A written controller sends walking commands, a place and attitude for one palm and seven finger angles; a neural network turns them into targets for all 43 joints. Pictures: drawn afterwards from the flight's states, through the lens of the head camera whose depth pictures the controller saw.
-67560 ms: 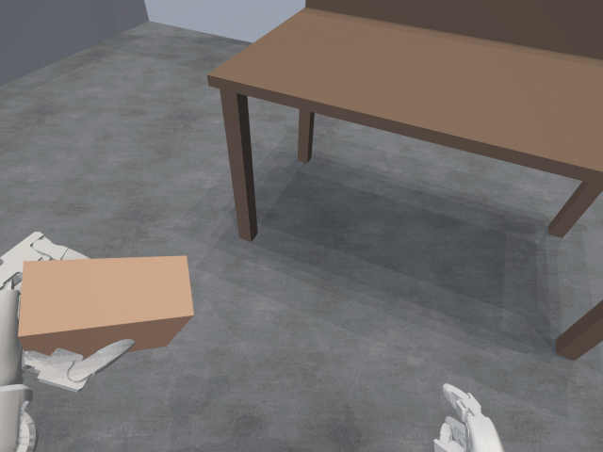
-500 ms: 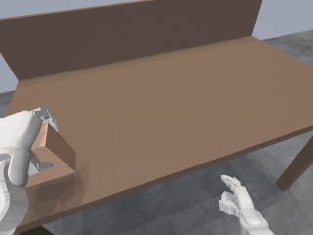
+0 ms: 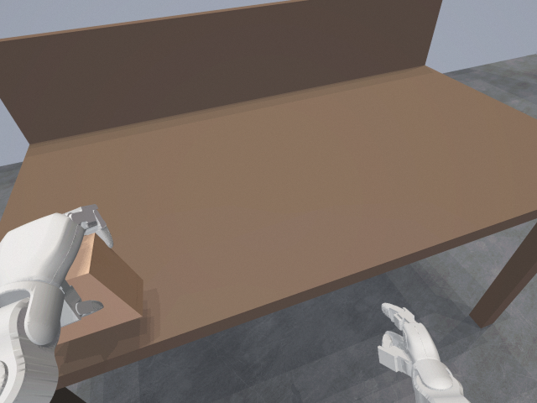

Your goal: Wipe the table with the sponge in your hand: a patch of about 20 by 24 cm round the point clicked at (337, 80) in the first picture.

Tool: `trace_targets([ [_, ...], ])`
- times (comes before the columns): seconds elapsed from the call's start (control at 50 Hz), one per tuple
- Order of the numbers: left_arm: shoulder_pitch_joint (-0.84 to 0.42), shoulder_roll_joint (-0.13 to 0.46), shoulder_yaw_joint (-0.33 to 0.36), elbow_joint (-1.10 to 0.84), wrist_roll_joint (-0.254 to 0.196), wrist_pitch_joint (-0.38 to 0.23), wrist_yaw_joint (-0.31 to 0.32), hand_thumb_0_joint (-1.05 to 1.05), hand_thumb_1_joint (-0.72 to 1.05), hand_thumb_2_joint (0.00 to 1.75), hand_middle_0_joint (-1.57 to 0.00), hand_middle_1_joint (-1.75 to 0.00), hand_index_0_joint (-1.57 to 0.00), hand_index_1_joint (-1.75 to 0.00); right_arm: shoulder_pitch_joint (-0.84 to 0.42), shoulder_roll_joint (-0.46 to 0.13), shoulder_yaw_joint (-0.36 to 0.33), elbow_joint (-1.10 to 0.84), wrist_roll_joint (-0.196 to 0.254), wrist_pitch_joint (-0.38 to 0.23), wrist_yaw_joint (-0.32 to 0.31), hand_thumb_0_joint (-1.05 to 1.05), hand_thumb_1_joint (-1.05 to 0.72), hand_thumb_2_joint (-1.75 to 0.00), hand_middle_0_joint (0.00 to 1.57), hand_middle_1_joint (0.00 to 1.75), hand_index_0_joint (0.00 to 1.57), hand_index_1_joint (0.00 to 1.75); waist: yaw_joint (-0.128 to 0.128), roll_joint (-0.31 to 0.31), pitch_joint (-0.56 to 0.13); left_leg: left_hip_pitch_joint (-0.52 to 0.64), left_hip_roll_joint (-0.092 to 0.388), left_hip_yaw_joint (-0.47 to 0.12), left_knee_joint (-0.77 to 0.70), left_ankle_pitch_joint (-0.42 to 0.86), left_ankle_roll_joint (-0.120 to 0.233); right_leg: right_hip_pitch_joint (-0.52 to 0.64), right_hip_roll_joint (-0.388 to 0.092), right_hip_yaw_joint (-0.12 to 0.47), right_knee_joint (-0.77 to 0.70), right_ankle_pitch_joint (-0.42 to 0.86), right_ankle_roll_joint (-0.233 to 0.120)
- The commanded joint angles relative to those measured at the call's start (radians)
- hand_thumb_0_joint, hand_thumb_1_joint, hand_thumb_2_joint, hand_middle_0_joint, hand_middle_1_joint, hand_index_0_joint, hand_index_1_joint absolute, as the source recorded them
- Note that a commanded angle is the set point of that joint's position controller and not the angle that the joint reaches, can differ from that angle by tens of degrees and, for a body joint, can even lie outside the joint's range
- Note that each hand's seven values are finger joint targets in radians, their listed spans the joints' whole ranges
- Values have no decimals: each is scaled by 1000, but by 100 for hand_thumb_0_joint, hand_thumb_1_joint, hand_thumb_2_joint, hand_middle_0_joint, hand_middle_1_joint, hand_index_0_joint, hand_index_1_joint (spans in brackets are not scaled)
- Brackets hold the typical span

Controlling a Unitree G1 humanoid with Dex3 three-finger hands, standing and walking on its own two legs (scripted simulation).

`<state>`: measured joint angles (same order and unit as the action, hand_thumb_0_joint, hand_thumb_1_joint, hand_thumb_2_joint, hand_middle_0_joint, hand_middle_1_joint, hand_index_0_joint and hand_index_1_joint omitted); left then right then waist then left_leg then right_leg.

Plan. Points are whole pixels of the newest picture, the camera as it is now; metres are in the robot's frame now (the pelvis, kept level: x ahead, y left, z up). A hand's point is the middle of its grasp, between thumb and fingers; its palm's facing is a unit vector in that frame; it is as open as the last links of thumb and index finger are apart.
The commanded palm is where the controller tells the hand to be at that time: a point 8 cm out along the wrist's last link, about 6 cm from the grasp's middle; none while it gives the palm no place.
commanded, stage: bring the sponge back beside the body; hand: left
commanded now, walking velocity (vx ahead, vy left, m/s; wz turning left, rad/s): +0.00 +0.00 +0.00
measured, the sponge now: (82, 299) +0.19 +0.31 +0.08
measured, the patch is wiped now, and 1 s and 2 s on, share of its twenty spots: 0.95 0.95 0.95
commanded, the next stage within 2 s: step back with the hand held close in 0.58 s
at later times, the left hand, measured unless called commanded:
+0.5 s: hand (89, 278) +0.19 +0.27 +0.15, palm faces +0.21 -0.17 -0.96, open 10.1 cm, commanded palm +0.14 +0.26 +0.22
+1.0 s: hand (111, 272) +0.18 +0.22 +0.19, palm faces +0.35 -0.83 -0.44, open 10.1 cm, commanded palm +0.13 +0.27 +0.20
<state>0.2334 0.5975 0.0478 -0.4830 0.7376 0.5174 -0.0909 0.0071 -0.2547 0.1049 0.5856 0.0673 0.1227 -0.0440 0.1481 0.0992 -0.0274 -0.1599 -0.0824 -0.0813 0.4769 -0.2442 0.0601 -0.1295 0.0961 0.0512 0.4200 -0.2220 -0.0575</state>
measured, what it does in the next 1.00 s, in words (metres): stands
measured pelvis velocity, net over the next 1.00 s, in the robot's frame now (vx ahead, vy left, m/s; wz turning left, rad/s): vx -0.02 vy -0.02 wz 0.05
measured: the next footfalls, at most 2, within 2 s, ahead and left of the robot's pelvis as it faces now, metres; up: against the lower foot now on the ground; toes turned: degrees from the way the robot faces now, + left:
right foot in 1.32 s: -0.03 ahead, -0.10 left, +0.00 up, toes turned +8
right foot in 1.98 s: -0.25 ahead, -0.11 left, +0.00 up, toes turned +2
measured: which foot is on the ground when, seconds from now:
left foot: down 0.00-1.00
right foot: down 0.00-1.00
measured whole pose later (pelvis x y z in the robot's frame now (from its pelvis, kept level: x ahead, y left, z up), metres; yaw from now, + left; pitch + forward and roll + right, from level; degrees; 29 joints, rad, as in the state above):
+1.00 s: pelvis -0.02 -0.02 -0.01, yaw +3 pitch +2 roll -2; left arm 0.51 0.46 0.38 -0.71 -0.09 -0.04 0.11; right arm 0.23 -0.25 0.04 0.52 0.03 0.08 -0.06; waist -0.01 0.00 -0.01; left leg -0.38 -0.07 -0.12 0.63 -0.28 0.03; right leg -0.32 0.11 -0.02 0.54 -0.25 -0.08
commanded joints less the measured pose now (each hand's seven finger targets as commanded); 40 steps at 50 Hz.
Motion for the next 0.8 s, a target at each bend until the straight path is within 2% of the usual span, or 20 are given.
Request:
trace_targets([
  [0.0, -179, 230, 165, -194, 53, -34, 57, 0, 10, 130, -120, -160, -120, -160, -238, -95, -50, -193, -5, -57, -2, 0, -90, -90, 20, 30, 20, 30, -5, -3, -147, 21, 58, -38, -57, 224, -12, 43, -49, 39, -52, 123, -37],
  [0.02, -191, 241, 173, -247, 52, -34, 63, 0, 10, 130, -120, -160, -120, -160, -274, -90, -48, -207, 0, -70, 0, 0, -90, -90, 20, 30, 20, 30, -5, 27, -156, 24, 60, -50, -63, 202, -10, 48, -37, 78, -54, 110, -46],
  [0.08, -146, 198, 144, -183, 47, -34, 69, 0, 10, 130, -120, -160, -120, -160, -234, -92, -50, -192, -5, -63, 0, 0, -90, -90, 20, 30, 20, 30, -10, -5, -127, 18, 57, -34, -52, 212, -11, 32, -51, 45, -61, 113, -35],
  [0.12, -177, 202, 141, -230, 45, -35, 72, 0, 10, 130, -120, -160, -120, -160, -272, -88, -50, -207, 3, -71, -2, 0, -90, -90, 20, 30, 20, 30, -15, 15, -114, 16, 60, -45, -62, 163, -10, 15, -38, 85, -71, 59, -43],
  [0.18, -142, 168, 120, -185, 44, -36, 76, 0, 10, 130, -120, -160, -120, -160, -237, -92, -54, -193, -3, -67, -6, 0, -90, -90, 20, 30, 20, 30, -15, -14, -105, 18, 56, -32, -54, 169, -9, 3, -47, 50, -73, 55, -32],
  [0.22, -186, 207, 141, -253, 50, -39, 83, 0, 10, 130, -120, -160, -120, -160, -275, -92, -53, -206, 1, -76, -7, 0, -90, -90, 20, 30, 20, 30, -13, 40, -123, 23, 57, -43, -63, 156, -9, 16, -36, 93, -68, 50, -44],
  [0.28, -156, 193, 139, -197, 52, -39, 92, 0, 10, 130, -120, -160, -120, -160, -236, -92, -54, -190, -6, -70, -8, 0, -90, -90, 20, 30, 20, 30, -11, -6, -122, 22, 52, -32, -52, 189, -10, 22, -47, 59, -65, 82, -35],
  [0.32, -170, 221, 160, -227, 52, -38, 95, 0, 10, 130, -120, -160, -120, -160, -267, -91, -54, -202, -2, -76, -10, 0, -90, -90, 20, 30, 20, 30, -7, 6, -124, 22, 51, -37, -57, 164, -9, 21, -38, 99, -73, 57, -41],
  [0.46, -150, 178, 128, -142, 38, -32, 89, 0, 10, 130, -120, -160, -120, -160, -251, -92, -53, -192, -2, -73, -15, 0, -90, -90, 20, 30, 20, 30, -13, -38, -82, 6, 46, -15, -42, 137, -8, -14, -54, 81, -89, 15, -27],
  [0.52, -163, 197, 138, -210, 35, -38, 86, 0, 10, 130, -120, -160, -120, -160, -281, -91, -53, -205, 2, -82, -14, 0, -90, -90, 20, 30, 20, 30, -11, 4, -114, 18, 45, -24, -44, 132, -9, 1, -49, 114, -86, 17, -34],
  [0.58, -127, 180, 130, -160, 35, -41, 86, 0, 10, 130, -120, -160, -120, -160, -244, -93, -55, -191, -6, -80, -17, 0, -90, -90, 20, 30, 20, 30, -12, -55, -99, 10, 43, -12, -30, 145, -6, -4, -62, 87, -89, 29, -21],
  [0.62, -170, 211, 147, -236, 39, -48, 90, 0, 10, 130, -120, -160, -120, -160, -282, -90, -54, -205, -2, -88, -17, 0, -90, -90, 20, 30, 20, 30, -12, 0, -119, 22, 41, -20, -31, 135, -9, -3, -53, 130, -90, 10, -32],
  [0.64, -183, 223, 159, -214, 45, -50, 98, 0, 10, 130, -120, -160, -120, -160, -258, -90, -57, -196, -9, -90, -22, 0, -90, -90, 20, 30, 20, 30, -6, -4, -138, 19, 38, -10, -20, 147, -6, 11, -64, 110, -79, 23, -29],
  [0.66, -155, 206, 148, -177, 47, -51, 100, 0, 10, 130, -120, -160, -120, -160, -247, -91, -57, -190, -11, -88, -22, 0, -90, -90, 20, 30, 20, 30, -9, -11, -112, 17, 38, -9, -21, 149, -7, -2, -61, 100, -84, 23, -27],
  [0.68, -149, 111, 68, -27, 57, -36, 94, 0, 10, 130, -120, -160, -120, -160, -225, -95, -53, -169, -9, -81, -26, 0, -90, -90, 20, 30, 20, 30, -35, -68, -28, -8, 40, 1, -28, 116, -11, -59, -56, 76, -100, -12, -20],
  [0.7, -368, 31, 335, -280, -776, -299, 136, 0, 10, 130, -120, -160, -120, -160, -45, -76, -72, -352, -4, -90, -23, 0, -90, -90, 20, 30, 20, 30, -131, -202, 118, -49, 43, -69, 77, -23, 7, -242, -118, 174, -190, 6, 9],
  [0.72, -273, 143, 370, -143, -760, -399, 160, 0, 10, 130, -120, -160, -120, -160, -6, -63, -34, -279, -28, -110, -29, 0, -90, -90, 20, 30, 20, 30, -114, -287, 64, -6, 32, -70, 122, -46, 9, -267, -153, 207, -213, -51, -11],
  [0.74, -129, 47, 306, -41, -758, -429, 159, 0, 10, 130, -120, -160, -120, -160, 5, -53, -44, -257, -30, -107, -26, 0, -90, -90, 20, 30, 20, 30, -118, -282, 44, 9, 35, -64, 132, -27, 5, -283, -177, 183, -189, -17, -33],
  [0.76, -85, 65, 378, -155, -790, -473, 178, 0, 10, 130, -120, -160, -120, -160, 82, -73, -77, -255, -20, -95, -25, 0, -90, -90, 20, 30, 20, 30, -121, -292, -19, 5, 60, -82, 173, -8, -3, -252, -230, 188, -175, 65, -22],
  [0.78, -36, 58, 390, -244, -806, -510, 186, 0, 10, 130, -120, -160, -120, -160, 88, -78, -84, -251, -20, -95, -26, 0, -90, -90, 20, 30, 20, 30, -131, -206, -99, 13, 72, -69, 194, 38, -8, -211, -267, 171, -121, 182, -32],
])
